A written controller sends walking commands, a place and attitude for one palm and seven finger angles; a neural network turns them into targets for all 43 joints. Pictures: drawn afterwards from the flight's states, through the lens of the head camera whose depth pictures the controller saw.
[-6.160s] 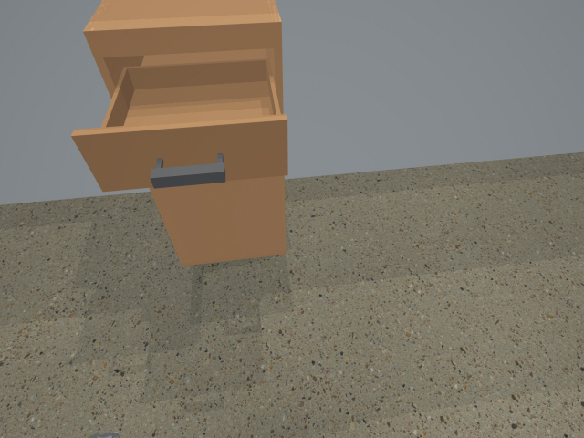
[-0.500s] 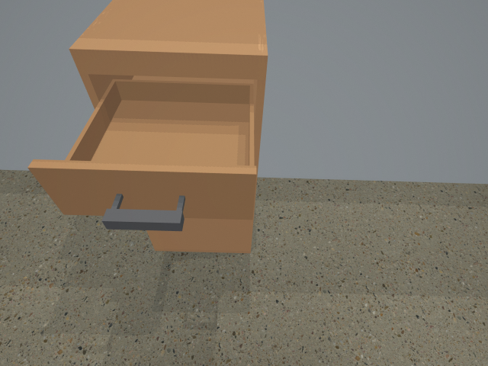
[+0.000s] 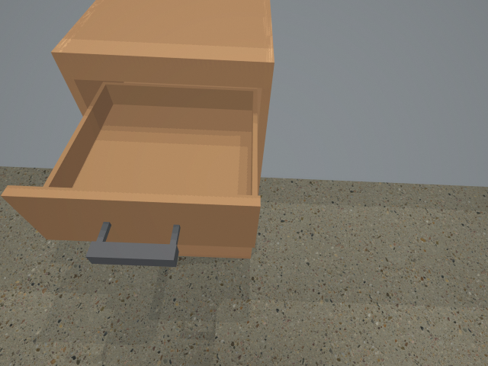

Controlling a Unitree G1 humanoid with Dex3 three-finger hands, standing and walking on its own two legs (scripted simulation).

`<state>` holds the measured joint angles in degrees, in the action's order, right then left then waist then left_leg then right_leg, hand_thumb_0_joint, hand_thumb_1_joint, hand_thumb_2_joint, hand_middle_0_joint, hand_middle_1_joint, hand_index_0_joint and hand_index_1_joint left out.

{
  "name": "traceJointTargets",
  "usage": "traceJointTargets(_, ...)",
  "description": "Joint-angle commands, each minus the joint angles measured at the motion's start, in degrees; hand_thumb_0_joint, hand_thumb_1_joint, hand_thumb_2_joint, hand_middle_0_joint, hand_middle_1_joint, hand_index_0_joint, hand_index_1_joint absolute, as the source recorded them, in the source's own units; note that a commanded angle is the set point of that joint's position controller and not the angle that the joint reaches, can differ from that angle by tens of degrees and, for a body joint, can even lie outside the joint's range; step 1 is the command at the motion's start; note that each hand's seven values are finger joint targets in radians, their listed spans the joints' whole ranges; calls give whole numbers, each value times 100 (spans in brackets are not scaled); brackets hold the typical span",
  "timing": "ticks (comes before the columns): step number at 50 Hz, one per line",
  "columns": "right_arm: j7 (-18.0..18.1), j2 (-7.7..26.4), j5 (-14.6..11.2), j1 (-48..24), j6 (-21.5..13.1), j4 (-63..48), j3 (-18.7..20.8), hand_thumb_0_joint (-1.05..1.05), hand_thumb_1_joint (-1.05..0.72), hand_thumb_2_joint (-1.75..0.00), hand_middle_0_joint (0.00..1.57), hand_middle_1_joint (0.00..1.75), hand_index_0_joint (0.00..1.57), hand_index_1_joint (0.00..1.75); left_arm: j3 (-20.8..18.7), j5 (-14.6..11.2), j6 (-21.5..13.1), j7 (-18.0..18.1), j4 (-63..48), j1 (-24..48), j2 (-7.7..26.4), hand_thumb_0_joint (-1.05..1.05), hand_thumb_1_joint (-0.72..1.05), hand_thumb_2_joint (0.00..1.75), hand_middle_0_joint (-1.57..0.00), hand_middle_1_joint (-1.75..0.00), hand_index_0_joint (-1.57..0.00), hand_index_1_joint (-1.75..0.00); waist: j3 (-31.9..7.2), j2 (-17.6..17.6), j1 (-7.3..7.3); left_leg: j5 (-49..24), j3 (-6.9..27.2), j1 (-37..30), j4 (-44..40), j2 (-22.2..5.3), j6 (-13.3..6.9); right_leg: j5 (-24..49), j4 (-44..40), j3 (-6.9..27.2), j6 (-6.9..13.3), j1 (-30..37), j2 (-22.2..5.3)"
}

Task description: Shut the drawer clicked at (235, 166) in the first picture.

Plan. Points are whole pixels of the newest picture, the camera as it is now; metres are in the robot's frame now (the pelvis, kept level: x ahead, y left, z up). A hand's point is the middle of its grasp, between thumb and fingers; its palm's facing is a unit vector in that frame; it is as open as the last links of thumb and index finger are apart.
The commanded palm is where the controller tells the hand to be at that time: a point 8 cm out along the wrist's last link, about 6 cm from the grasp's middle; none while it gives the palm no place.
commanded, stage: come to a stop and stand still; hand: left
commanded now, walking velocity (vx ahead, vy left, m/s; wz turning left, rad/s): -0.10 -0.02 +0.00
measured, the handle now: (137, 241) +0.29 +0.20 +0.03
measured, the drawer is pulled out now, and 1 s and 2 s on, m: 0.30 0.30 0.30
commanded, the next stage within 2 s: look again from close up in 1.12 s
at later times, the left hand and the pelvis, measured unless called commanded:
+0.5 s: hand out of the picture +0.07 +0.16 -0.16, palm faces +0.04 -0.97 -0.23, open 7.3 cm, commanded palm none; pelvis +0.01 -0.03 +0.00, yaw +0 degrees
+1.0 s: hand out of the picture +0.05 +0.21 -0.16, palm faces +0.01 -0.97 -0.25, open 7.4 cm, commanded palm none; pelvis +0.01 +0.01 +0.00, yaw +0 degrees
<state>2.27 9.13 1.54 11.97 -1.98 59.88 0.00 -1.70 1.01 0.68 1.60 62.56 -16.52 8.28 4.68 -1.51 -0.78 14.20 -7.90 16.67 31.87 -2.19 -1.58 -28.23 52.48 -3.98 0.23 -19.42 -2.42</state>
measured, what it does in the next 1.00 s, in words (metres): steps on the spot: right foot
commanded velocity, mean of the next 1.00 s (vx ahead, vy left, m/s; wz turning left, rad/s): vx -0.03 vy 0.03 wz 0.00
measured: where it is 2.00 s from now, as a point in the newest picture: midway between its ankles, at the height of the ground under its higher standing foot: outside the picture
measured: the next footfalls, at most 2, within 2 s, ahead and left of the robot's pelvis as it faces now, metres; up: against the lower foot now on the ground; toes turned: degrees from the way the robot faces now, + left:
right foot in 0.10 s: +0.05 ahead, -0.13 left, +0.00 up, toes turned -3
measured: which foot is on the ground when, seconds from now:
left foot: down 0.00-1.00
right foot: up 0.00-0.08, down 0.10-1.00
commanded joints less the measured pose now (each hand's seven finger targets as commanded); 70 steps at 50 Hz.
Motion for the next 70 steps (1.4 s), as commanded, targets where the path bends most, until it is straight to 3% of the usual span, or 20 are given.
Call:
traceJointTargets(1, 0, 751, -45, 117, 78, -197, 217, 0, -90, -90, 20, 30, 20, 30, 47, -1, 13, 15, -167, -703, 62, 0, 90, 90, -20, -30, -20, -30, -496, 724, -96, -1462, 1086, -36, -1319, -1270, -724, 1010, -1510, -72, -99, 637, -54)
traceJointTargets(3, -32, 647, -69, 94, 119, -213, 242, 0, -90, -90, 20, 30, 20, 30, 17, 27, -46, 32, -242, -723, 283, 0, 90, 90, -20, -30, -20, -30, -398, 373, -160, -795, 880, 181, -975, -942, -389, 1645, -2441, 178, -73, 930, -124)
traceJointTargets(5, -107, 342, -96, 281, 194, -257, 222, 0, -90, -90, 20, 30, 20, 30, -4, 54, -117, 42, -415, -348, 723, 0, 90, 90, -20, -30, -20, -30, -328, -316, 83, 244, 439, -74, -524, -228, 71, 2000, -3127, 1127, 266, 354, -880)
traceJointTargets(7, -113, 209, -65, 447, 273, -180, 217, 0, -90, -90, 20, 30, 20, 30, -48, 31, -165, 37, -539, -48, 911, 0, 90, 90, -20, -30, -20, -30, -466, -844, 185, 232, 315, -407, -280, -34, 207, 2487, -3253, 1389, 552, 191, -1107)
traceJointTargets(8, -117, 262, -59, 443, 280, -137, 215, 0, -90, -90, 20, 30, 20, 30, -50, 19, -172, 47, -567, 25, 914, 0, 90, 90, -20, -30, -20, -30, -380, -859, 160, 156, 332, -396, -235, -48, 224, 2862, -3216, 1362, 586, 200, -1144)
traceJointTargets(11, -108, 358, -69, 508, 236, -82, 205, 0, -90, -90, 20, 30, 20, 30, -90, -10, -175, 63, -614, 68, 935, 0, 90, 90, -20, -30, -20, -30, -632, -516, 98, -539, 439, -489, -474, -133, 234, 3839, -2826, 1079, 502, 724, -1000)
traceJointTargets(15, -84, 436, -65, 395, 280, -115, 234, 0, -90, -90, 20, 30, 20, 30, -155, -6, -111, 86, -649, 48, 985, 0, 90, 90, -20, -30, -20, -30, -510, -334, 6, -907, 412, -525, -369, -199, 262, 3874, -2744, 1016, 469, 713, -987)
traceJointTargets(21, -105, 439, -45, 481, 355, -156, 277, 0, -90, -90, 20, 30, 20, 30, -219, 7, -21, 72, -789, 312, 1039, 0, 90, 90, -20, -30, -20, -30, -229, -268, 56, -577, 457, -593, -312, -192, 251, 2360, -2978, 1041, 520, 164, -988)
traceJointTargets(26, -116, 473, -28, 444, 255, -190, 240, 0, -90, -90, 20, 30, 20, 30, -158, 5, -12, 36, -808, 279, 779, 0, 90, 90, -20, -30, -20, -30, -262, 296, -5, -538, 816, -417, -926, -485, 45, 1345, -2854, 640, 224, 264, -455)
traceJointTargets(27, -132, 857, 28, 138, 256, -674, 241, 0, -90, -90, 20, 30, 20, 30, 57, -9, -130, 114, -983, 164, 1492, 0, 90, 90, -20, -30, -20, -30, 141, 459, 74, -200, 898, -374, -932, -250, 11, 1042, -2733, 697, 192, 308, -228)
traceJointTargets(28, -127, 790, 8, 285, 171, -826, 353, 0, -90, -90, 20, 30, 20, 30, -33, -2, -116, 120, -1059, 122, 1178, 0, 90, 90, -20, -30, -20, -30, -861, 999, 95, -21, 924, -283, -461, -488, 38, 827, -2507, 673, 206, 333, -501)
traceJointTargets(29, -117, 740, 14, 248, 222, -923, 331, 0, -90, -90, 20, 30, 20, 30, -25, 0, -125, 121, -1131, 169, 1191, 0, 90, 90, -20, -30, -20, -30, -1106, 802, 122, 166, 909, -142, -169, -365, 47, 979, -2668, 867, 307, 517, -602)
traceJointTargets(31, -131, 574, 23, 402, 255, -996, 319, 0, -90, -90, 20, 30, 20, 30, -48, 17, -159, 139, -1202, 233, 1237, 0, 90, 90, -20, -30, -20, -30, -871, -302, 160, 427, 632, 226, 375, -71, 147, 757, -3128, 1388, 515, 393, -1028)
traceJointTargets(32, -155, 533, 33, 488, 261, -1010, 266, 0, -90, -90, 20, 30, 20, 30, -5, 35, -144, 149, -1262, 274, 1235, 0, 90, 90, -20, -30, -20, -30, -664, -680, 197, 430, 562, 198, 375, -31, 141, 1070, -3166, 1417, 572, 290, -1087)
traceJointTargets(33, -158, 494, 21, 547, 238, -966, 270, 0, -90, -90, 20, 30, 20, 30, -17, 30, -153, 150, -1235, 312, 1187, 0, 90, 90, -20, -30, -20, -30, -525, -654, 236, 243, 586, 91, 302, -32, 120, 1346, -3099, 1250, 539, 139, -1028)
traceJointTargets(35, -144, 573, -7, 667, 181, -891, 264, 0, -90, -90, 20, 30, 20, 30, -11, 11, -133, 146, -1224, 335, 1129, 0, 90, 90, -20, -30, -20, -30, -390, -110, 259, -393, 682, -174, -71, -190, 62, 1760, -2726, 803, 370, 58, -700)
traceJointTargets(37, -132, 754, -10, 626, 142, -846, 251, 0, -90, -90, 20, 30, 20, 30, 46, 20, -92, 133, -1234, 105, 983, 0, 90, 90, -20, -30, -20, -30, -404, 589, 140, -1407, 989, -317, -410, -544, -98, 1852, -2290, 375, 178, 186, -282)
traceJointTargets(38, -124, 830, -14, 571, 142, -836, 259, 0, -90, -90, 20, 30, 20, 30, 59, -4, -90, 132, -1174, 0, 944, 0, 90, 90, -20, -30, -20, -30, -408, 656, 94, -1541, 1071, -291, -518, -642, -153, 1681, -2260, 243, 105, 274, -198)
traceJointTargets(49, -142, 928, -31, 288, 151, -632, 227, 0, -90, -90, 20, 30, 20, 30, 71, 5, -81, 75, -902, -179, 882, 0, 90, 90, -20, -30, -20, -30, -216, 343, 77, -16, 1053, -242, -1231, -562, -151, 1532, -2572, 317, 34, 429, -238)
traceJointTargets(70, -134, 639, -97, 551, 137, 162, 163, 0, -90, -90, 20, 30, 20, 30, 115, -9, -182, 105, -196, -478, 650, 0, 90, 90, -20, -30, -20, -30, -121, 181, 105, 24, 818, -521, -1254, -444, -51, 1649, -3001, 561, 87, 425, -379)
